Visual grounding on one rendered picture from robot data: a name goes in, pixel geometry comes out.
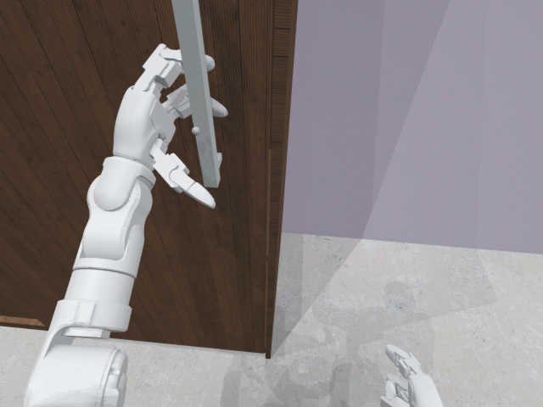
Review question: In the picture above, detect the left robot upper arm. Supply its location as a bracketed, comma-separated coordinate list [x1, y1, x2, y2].
[26, 344, 128, 407]

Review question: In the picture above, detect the robot right hand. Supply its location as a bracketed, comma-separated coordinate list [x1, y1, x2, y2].
[381, 344, 444, 407]

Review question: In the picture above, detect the robot left hand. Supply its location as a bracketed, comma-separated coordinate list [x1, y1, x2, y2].
[113, 43, 228, 209]

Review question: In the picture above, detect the handle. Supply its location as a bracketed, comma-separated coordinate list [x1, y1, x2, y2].
[171, 0, 222, 187]

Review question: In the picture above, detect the robot left forearm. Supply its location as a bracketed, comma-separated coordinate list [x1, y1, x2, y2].
[22, 156, 156, 407]

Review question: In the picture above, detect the wardrobe door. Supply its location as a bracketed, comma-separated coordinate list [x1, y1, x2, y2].
[0, 0, 272, 354]
[0, 288, 36, 319]

